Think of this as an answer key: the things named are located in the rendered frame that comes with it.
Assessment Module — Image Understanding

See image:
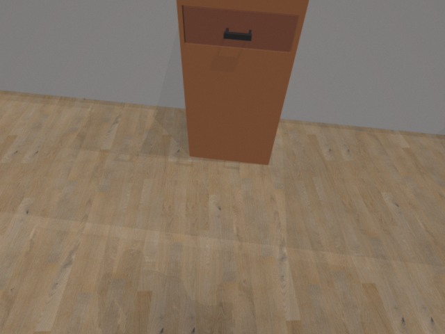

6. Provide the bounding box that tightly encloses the cabinet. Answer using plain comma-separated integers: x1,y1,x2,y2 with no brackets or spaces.
177,0,309,165

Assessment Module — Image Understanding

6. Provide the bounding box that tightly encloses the handle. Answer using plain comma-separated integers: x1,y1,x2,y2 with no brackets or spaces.
223,28,252,41

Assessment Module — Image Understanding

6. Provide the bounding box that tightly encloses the drawer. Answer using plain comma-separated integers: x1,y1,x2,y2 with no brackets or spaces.
184,6,298,52

